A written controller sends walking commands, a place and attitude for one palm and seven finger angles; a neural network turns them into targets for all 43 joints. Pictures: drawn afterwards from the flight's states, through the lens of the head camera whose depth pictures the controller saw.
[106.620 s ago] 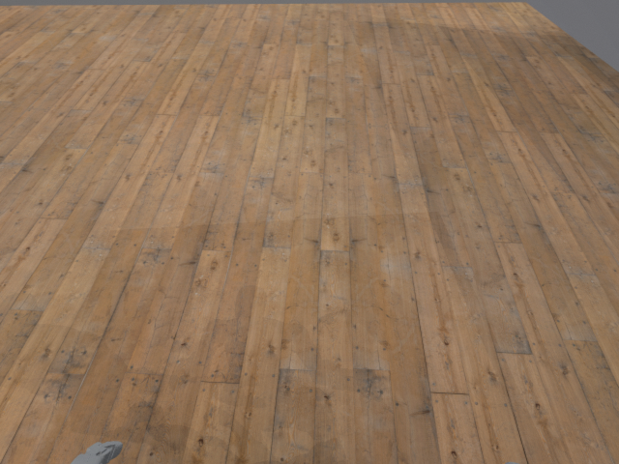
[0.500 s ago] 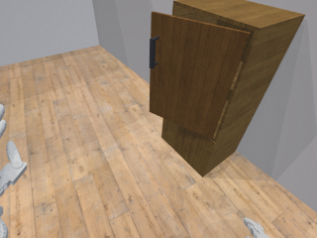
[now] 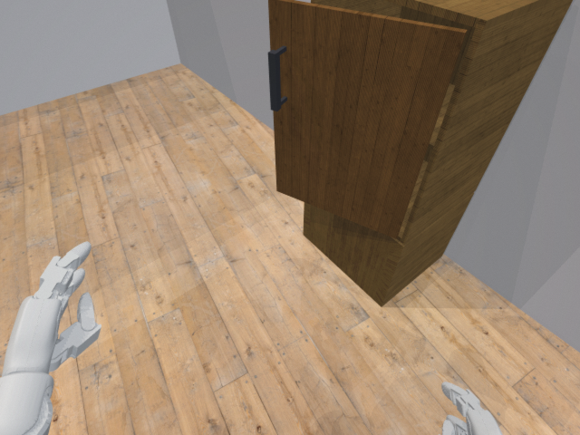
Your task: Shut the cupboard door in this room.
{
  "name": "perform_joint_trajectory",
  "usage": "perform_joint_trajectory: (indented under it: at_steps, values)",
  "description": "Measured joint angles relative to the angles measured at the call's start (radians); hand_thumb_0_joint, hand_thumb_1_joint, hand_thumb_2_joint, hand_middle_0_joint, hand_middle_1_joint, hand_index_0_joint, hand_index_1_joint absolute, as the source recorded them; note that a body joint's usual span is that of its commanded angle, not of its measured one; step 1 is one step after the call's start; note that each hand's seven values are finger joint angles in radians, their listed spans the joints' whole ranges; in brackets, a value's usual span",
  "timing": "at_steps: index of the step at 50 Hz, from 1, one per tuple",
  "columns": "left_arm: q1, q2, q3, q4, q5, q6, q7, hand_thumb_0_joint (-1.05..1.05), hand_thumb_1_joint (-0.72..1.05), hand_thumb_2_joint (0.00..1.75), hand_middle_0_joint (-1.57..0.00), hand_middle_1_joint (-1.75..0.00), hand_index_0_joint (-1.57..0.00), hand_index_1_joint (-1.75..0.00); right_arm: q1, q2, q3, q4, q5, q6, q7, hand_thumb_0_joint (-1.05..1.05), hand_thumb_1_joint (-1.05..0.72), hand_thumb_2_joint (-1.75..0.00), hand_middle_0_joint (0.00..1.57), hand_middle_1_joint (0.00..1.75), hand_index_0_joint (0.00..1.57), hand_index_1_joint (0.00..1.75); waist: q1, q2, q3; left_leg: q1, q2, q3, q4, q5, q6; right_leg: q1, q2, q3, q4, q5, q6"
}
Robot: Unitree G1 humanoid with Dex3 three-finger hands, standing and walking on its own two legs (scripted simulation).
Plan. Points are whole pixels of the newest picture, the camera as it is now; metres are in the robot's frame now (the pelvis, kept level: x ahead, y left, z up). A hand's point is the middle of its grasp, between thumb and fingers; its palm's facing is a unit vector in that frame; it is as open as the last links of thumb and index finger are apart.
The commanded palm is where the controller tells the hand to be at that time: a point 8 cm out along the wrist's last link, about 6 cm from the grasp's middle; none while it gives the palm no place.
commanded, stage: let the arm hang, fingers relaxed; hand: left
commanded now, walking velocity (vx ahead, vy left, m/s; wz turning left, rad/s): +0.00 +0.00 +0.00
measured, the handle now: (279, 79) +0.90 +0.09 +0.07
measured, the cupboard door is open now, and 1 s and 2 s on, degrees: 21 21 21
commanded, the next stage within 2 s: look to check the result in 1.02 s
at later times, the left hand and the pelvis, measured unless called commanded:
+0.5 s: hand out of the picture -0.09 +0.19 -0.16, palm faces +0.02 -0.98 -0.22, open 7.3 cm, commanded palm none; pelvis -0.02 -0.01 +0.01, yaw +0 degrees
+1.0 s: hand out of the picture +0.00 +0.17 -0.16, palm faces +0.00 -0.98 -0.19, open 7.3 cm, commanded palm none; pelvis -0.02 -0.01 +0.01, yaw -1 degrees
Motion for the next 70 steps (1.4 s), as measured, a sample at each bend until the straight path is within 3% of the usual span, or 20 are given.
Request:
perform_joint_trajectory:
  at_steps: [4,8,11,15,20,32,48,70]
  values:
    - [-0.116,-0.07,-0.162,0.472,0.019,0.118,-0.057,0.0,0.9,0.9,-0.2,-0.3,-0.2,-0.3,-0.05,-0.046,0.0,0.069,-0.017,0.051,0.017,0.01,-0.91,-0.9,0.2,0.3,0.21,0.3,-0.025,0.026,0.018,-0.01,-0.012,0.005,0.022,-0.002,0.01,-0.023,-0.014,0.004,0.05,-0.017,0.009]
    - [-0.121,-0.153,-0.246,0.79,0.019,0.156,-0.071,0.01,0.91,0.89,-0.2,-0.3,-0.2,-0.3,-0.035,-0.033,0.006,0.121,-0.028,0.08,0.018,0.01,-0.91,-0.9,0.2,0.3,0.21,0.3,-0.049,-0.019,0.055,0.018,-0.014,0.009,-0.009,0.018,0.005,-0.006,-0.015,0.008,0.041,-0.008,0.003]
    - [-0.093,-0.206,-0.261,0.945,0.015,0.159,-0.065,0.01,0.92,0.89,-0.2,-0.3,-0.2,-0.3,0.004,-0.009,0.01,0.181,-0.029,0.097,0.013,0.01,-0.91,-0.9,0.2,0.3,0.2,0.3,-0.047,-0.056,0.077,0.041,-0.007,0.003,-0.043,0.036,-0.001,0.021,-0.006,0.002,0.0,0.013,-0.002]
    - [-0.055,-0.195,-0.235,1.08,0.012,0.146,-0.057,0.01,0.97,0.89,-0.21,-0.3,-0.21,-0.3,0.063,0.031,0.01,0.274,-0.027,0.111,0.001,0.01,-0.91,-0.9,0.2,0.3,0.2,0.3,-0.024,-0.078,0.095,0.064,0.004,-0.013,-0.083,0.06,-0.009,0.058,0.009,-0.013,-0.065,0.047,-0.013]
    - [-0.011,-0.184,-0.227,1.193,0.009,0.133,-0.057,0.01,0.95,0.89,-0.2,-0.3,-0.21,-0.3,0.107,0.065,0.003,0.355,-0.019,0.116,-0.009,0.01,-0.91,-0.9,0.2,0.3,0.2,0.3,-0.01,-0.062,0.105,0.091,0.01,-0.015,-0.12,0.079,-0.01,0.093,0.016,-0.014,-0.122,0.079,-0.014]
    - [-0.017,-0.198,-0.221,1.25,0.012,0.118,-0.044,0.01,0.91,0.89,-0.2,-0.3,-0.2,-0.3,0.113,0.103,-0.009,0.399,-0.017,0.109,-0.014,0.01,-0.91,-0.9,0.2,0.3,0.2,0.3,-0.019,-0.02,0.078,0.123,0.001,0.006,-0.166,0.105,-0.004,0.101,0.005,0.005,-0.131,0.092,-0.008]
    - [-0.107,-0.231,-0.223,1.204,0.014,0.102,-0.047,0.0,0.91,0.89,-0.2,-0.3,-0.2,-0.3,0.092,0.099,-0.014,0.393,-0.02,0.094,-0.015,0.01,-0.91,-0.9,0.2,0.3,0.2,0.3,-0.031,-0.038,0.056,0.13,0.003,0.009,-0.173,0.107,-0.008,0.103,0.007,0.008,-0.13,0.091,-0.01]
    - [-0.113,-0.166,-0.215,1.233,0.012,0.104,-0.051,0.0,0.91,0.89,-0.2,-0.3,-0.2,-0.3,0.043,0.049,-0.015,0.399,-0.016,0.094,-0.014,0.01,-0.91,-0.9,0.2,0.3,0.2,0.3,-0.021,-0.035,0.094,0.149,0.004,0.006,-0.193,0.103,-0.01,0.134,0.009,0.005,-0.175,0.099,-0.011]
